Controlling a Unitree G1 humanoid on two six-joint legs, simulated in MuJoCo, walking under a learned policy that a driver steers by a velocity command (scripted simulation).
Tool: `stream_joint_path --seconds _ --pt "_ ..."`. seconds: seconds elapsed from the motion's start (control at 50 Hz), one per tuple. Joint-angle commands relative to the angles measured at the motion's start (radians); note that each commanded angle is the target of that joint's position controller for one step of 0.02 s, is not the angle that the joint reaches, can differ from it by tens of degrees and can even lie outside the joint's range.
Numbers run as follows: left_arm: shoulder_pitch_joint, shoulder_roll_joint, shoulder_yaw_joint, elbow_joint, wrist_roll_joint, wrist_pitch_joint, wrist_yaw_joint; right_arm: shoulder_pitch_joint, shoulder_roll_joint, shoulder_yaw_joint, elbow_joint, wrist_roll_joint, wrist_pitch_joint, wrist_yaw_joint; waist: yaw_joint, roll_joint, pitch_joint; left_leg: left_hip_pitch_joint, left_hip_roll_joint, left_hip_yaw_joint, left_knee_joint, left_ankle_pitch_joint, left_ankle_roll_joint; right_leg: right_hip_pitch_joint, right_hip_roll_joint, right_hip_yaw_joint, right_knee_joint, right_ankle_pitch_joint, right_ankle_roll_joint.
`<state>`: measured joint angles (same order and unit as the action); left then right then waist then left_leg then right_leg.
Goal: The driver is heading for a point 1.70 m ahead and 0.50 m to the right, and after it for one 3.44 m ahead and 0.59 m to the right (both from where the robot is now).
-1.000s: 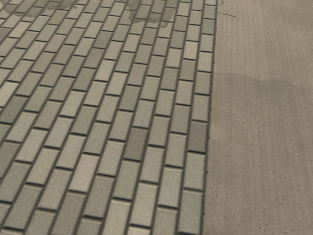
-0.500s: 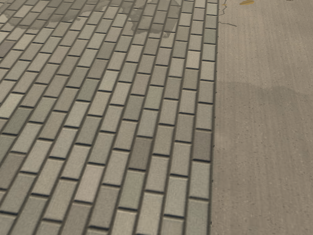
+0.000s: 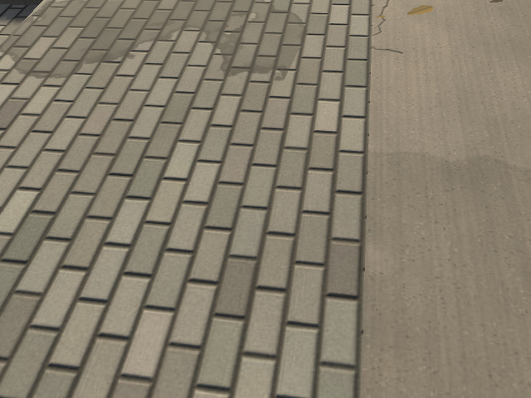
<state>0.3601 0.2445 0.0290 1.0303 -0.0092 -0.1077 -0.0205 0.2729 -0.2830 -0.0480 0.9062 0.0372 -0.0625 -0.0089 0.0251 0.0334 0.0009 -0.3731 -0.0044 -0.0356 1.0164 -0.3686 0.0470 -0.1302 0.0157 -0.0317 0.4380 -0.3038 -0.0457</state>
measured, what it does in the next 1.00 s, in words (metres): walks ahead, turning right: left foot, then right foot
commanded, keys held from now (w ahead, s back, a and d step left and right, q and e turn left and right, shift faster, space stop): w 0.42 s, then w+e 0.58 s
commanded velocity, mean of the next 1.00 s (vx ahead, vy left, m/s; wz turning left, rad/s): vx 0.47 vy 0.00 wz -0.22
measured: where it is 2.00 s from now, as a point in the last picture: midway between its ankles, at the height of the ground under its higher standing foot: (376, 240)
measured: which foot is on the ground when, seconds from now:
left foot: up 0.00-0.34, down 0.36-0.92, up 0.94-1.00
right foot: down 0.00-0.38, up 0.40-0.88, down 0.90-1.00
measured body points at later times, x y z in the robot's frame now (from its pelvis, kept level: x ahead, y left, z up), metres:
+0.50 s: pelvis +0.26 +0.04 -0.01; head +0.29 +0.04 +0.44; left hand +0.28 +0.31 -0.15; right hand +0.40 -0.22 -0.12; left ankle +0.33 +0.12 -0.74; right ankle +0.14 -0.10 -0.64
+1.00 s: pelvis +0.55 -0.05 -0.02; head +0.59 -0.07 +0.43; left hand +0.77 +0.17 -0.12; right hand +0.54 -0.33 -0.15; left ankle +0.43 +0.13 -0.64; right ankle +0.61 -0.13 -0.74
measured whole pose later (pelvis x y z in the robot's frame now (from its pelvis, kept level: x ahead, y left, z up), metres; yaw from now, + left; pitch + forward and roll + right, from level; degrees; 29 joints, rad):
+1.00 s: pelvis +0.55 -0.05 -0.02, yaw -16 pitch +1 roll +1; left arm 0.15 0.28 0.07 0.73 -0.02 -0.06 -0.04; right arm 0.24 -0.29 -0.04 0.90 0.02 -0.10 0.00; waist -0.01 0.00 0.07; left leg -0.29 0.03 0.01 1.19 -0.43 0.01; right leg -0.44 0.06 -0.03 0.59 -0.17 -0.10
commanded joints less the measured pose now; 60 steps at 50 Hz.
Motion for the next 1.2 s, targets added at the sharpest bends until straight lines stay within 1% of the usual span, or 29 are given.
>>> stream_joint_path --seconds 0.02,0.08,0.14,0.24,0.3,0.34,0.36,0.38,0.4,0.42,0.44,0.46,0.48,0.52,0.58,0.7,0.8,0.86,0.88,0.9,0.92,0.94,0.96,0.98,1.0,1.02,1.04,1.1,1.2 --pt "0.051 0.102 0.007 -0.033 0.007 -0.005 -0.002 -0.122 -0.091 -0.026 -0.091 -0.015 -0.039 0.015 0.025 -0.132 0.113 -0.407 0.107 -0.020 0.031 0.154 0.011 0.222 -0.260 0.327 -0.302 0.113 -0.109" --pt "0.115 0.109 0.004 -0.018 0.011 0.012 0.013 -0.171 -0.038 -0.016 -0.108 -0.020 -0.031 0.030 0.036 -0.127 0.085 -0.398 0.097 0.038 -0.052 0.228 -0.028 0.230 -0.222 0.201 -0.292 0.415 -0.118" --pt "0.113 0.133 0.004 -0.029 0.013 0.023 0.031 -0.303 -0.003 0.001 -0.162 -0.017 -0.029 0.034 0.055 -0.110 0.119 -0.332 0.072 0.073 -0.266 0.335 -0.054 0.137 -0.192 0.134 -0.331 0.431 -0.114" --pt "0.170 0.149 0.014 -0.011 -0.002 0.025 0.040 -0.430 -0.015 0.010 -0.214 -0.006 -0.037 0.053 0.064 -0.123 0.167 -0.252 0.040 0.079 -0.469 0.424 -0.028 0.156 -0.233 0.107 -0.353 0.427 -0.123" --pt "0.143 0.171 0.029 -0.020 -0.003 0.034 0.042 -0.401 -0.061 -0.005 -0.220 -0.008 -0.045 0.062 0.003 -0.136 0.110 -0.170 0.012 0.076 -0.508 0.365 0.022 0.256 -0.270 0.091 -0.249 0.708 -0.101" --pt "0.113 0.185 0.037 -0.033 0.009 0.052 0.042 -0.195 -0.124 -0.039 -0.164 -0.007 -0.041 0.050 -0.112 -0.166 -0.045 0.094 -0.047 0.114 -0.500 0.323 0.070 0.267 -0.248 0.060 0.003 1.040 -0.074" --pt "0.099 0.176 0.031 -0.048 0.016 0.057 0.042 -0.016 -0.162 -0.059 -0.112 -0.008 -0.034 0.038 -0.191 -0.156 -0.152 0.367 -0.002 0.066 -0.490 0.338 0.109 0.123 -0.213 0.049 0.222 0.977 -0.047" --pt "0.194 0.069 0.000 -0.074 0.028 0.045 0.030 0.143 -0.251 -0.081 -0.079 -0.038 -0.029 0.030 -0.170 0.040 -0.331 0.792 0.264 -0.325 -0.480 0.212 0.247 -0.257 -0.087 0.025 0.610 0.528 0.002" --pt "0.231 0.013 -0.018 -0.051 0.007 0.020 0.021 0.159 -0.198 -0.065 -0.060 -0.030 -0.025 0.035 -0.148 0.190 -0.448 0.878 0.413 -0.733 -0.682 0.027 0.342 -0.445 0.054 0.122 0.871 -0.234 0.022" --pt "0.118 0.125 0.013 -0.088 -0.025 -0.005 0.015 0.067 -0.135 -0.043 -0.063 -0.020 -0.028 0.037 -0.146 0.126 -0.257 0.717 0.365 -0.652 -0.742 -0.041 0.281 -0.548 -0.011 0.181 0.953 -0.218 -0.003" --pt "0.028 0.154 0.022 -0.118 -0.050 -0.016 0.017 -0.025 -0.099 -0.033 -0.079 -0.024 -0.032 0.035 -0.114 0.068 -0.116 0.538 0.339 -0.479 -0.772 0.018 0.241 -0.558 -0.063 0.154 0.932 -0.134 -0.019" --pt "-0.008 0.138 0.024 -0.122 -0.047 -0.014 0.024 -0.091 -0.072 -0.025 -0.081 -0.032 -0.042 0.040 -0.074 -0.011 -0.031 0.375 0.300 -0.351 -0.812 0.134 0.212 -0.519 -0.109 0.133 0.862 -0.058 -0.015" --pt "0.000 0.130 0.033 -0.115 -0.034 0.000 0.032 -0.128 -0.042 -0.017 -0.080 -0.041 -0.054 0.043 -0.036 0.000 -0.008 0.283 0.257 -0.249 -0.840 0.206 0.183 -0.457 -0.144 0.137 0.801 -0.010 -0.013" --pt "0.052 0.074 0.030 -0.103 -0.027 0.032 0.035 -0.137 -0.034 -0.017 -0.058 -0.046 -0.063 0.048 0.002 0.033 0.009 0.169 0.229 -0.147 -0.893 0.239 0.175 -0.375 -0.163 0.140 0.757 0.015 -0.001" --pt "-0.016 0.077 0.036 -0.147 -0.019 0.056 0.042 -0.109 -0.074 -0.026 -0.024 -0.051 -0.076 0.036 0.009 0.031 0.065 0.121 0.229 -0.047 -0.947 0.281 0.184 -0.459 -0.174 0.152 0.672 0.103 0.023" --pt "-0.228 0.056 0.025 -0.231 -0.007 0.034 0.009 -0.044 -0.124 -0.031 -0.003 -0.045 -0.067 0.003 -0.060 -0.014 0.083 0.216 0.201 0.123 -0.949 0.396 0.140 -0.495 -0.141 0.073 0.305 0.417 0.032" --pt "-0.364 0.056 0.016 -0.328 -0.011 0.035 -0.027 0.058 -0.151 -0.039 0.030 -0.026 -0.023 -0.003 -0.104 -0.022 0.104 0.465 0.274 0.161 -0.848 0.513 0.119 -0.600 -0.119 0.021 0.184 0.305 -0.005" --pt "-0.299 0.106 0.039 -0.355 -0.015 0.042 -0.044 0.025 -0.188 -0.051 0.008 -0.026 0.006 -0.011 -0.039 0.032 0.025 0.518 0.285 0.207 -0.651 0.941 0.081 -0.452 -0.038 -0.059 0.178 0.150 -0.058" --pt "-0.184 0.144 0.062 -0.335 -0.017 0.045 -0.044 0.010 -0.193 -0.052 -0.002 -0.029 0.017 -0.016 0.028 0.042 -0.044 0.490 0.268 0.229 -0.484 1.062 0.063 -0.300 0.009 -0.083 0.164 0.135 -0.084" --pt "-0.013 0.207 0.099 -0.295 -0.020 0.048 -0.032 0.004 -0.180 -0.045 -0.017 -0.030 0.021 -0.022 0.112 0.012 -0.133 0.363 0.225 0.251 -0.248 0.999 0.025 -0.039 0.036 -0.054 0.110 0.183 -0.126" --pt "0.104 0.335 0.138 -0.279 -0.015 0.058 -0.009 0.076 -0.093 -0.015 -0.061 -0.052 0.002 -0.014 0.103 -0.188 -0.261 -0.026 0.122 0.259 0.137 0.528 -0.037 0.354 -0.207 0.358 0.100 0.140 -0.264" --pt "0.077 0.331 0.125 -0.307 -0.016 0.050 -0.011 0.081 -0.039 0.010 -0.085 -0.050 -0.043 0.006 0.055 -0.255 -0.389 -0.307 -0.064 0.048 0.373 -0.206 -0.061 0.548 -0.374 0.871 -0.097 0.021 -0.406" --pt "0.074 0.249 0.100 -0.311 -0.003 0.043 -0.013 -0.042 -0.133 -0.015 -0.112 -0.009 -0.078 0.022 0.105 -0.172 -0.325 -0.422 0.000 -0.073 0.411 -0.162 -0.029 0.523 -0.348 0.787 -0.144 0.013 -0.344" --pt "0.022 0.209 0.089 -0.316 -0.001 0.036 -0.010 -0.096 -0.136 -0.014 -0.134 0.008 -0.094 0.026 0.084 -0.124 -0.198 -0.447 0.046 -0.059 0.353 -0.075 -0.006 0.392 -0.310 0.629 -0.143 0.079 -0.301" --pt "-0.051 0.182 0.081 -0.332 -0.002 0.033 -0.009 -0.098 -0.126 -0.014 -0.127 -0.008 -0.097 0.019 0.032 -0.035 -0.113 -0.397 0.088 -0.052 0.250 -0.009 -0.008 0.231 -0.264 0.508 -0.152 0.189 -0.268" --pt "-0.107 0.150 0.071 -0.352 0.004 0.032 -0.007 -0.087 -0.138 -0.025 -0.117 -0.027 -0.087 0.012 -0.006 -0.034 -0.073 -0.320 0.119 -0.050 0.168 0.031 -0.017 0.112 -0.228 0.426 -0.172 0.287 -0.248" --pt "-0.133 0.143 0.067 -0.367 0.012 0.032 -0.005 -0.071 -0.134 -0.028 -0.117 -0.034 -0.072 0.013 -0.031 -0.052 -0.058 -0.259 0.127 -0.052 0.135 0.053 -0.029 0.036 -0.205 0.399 -0.196 0.333 -0.246" --pt "-0.114 0.181 0.077 -0.368 0.000 0.027 0.011 -0.082 -0.097 -0.024 -0.136 -0.053 -0.044 0.009 -0.048 -0.057 -0.035 -0.232 0.113 -0.023 0.003 0.132 -0.088 -0.067 -0.171 0.318 -0.228 0.447 -0.257" --pt "-0.043 0.205 0.087 -0.353 -0.010 0.041 0.035 -0.273 -0.058 -0.007 -0.200 -0.045 -0.047 0.013 0.021 -0.105 0.003 -0.172 0.043 -0.007 -0.390 0.435 -0.115 -0.121 -0.098 0.254 -0.213 0.305 -0.182"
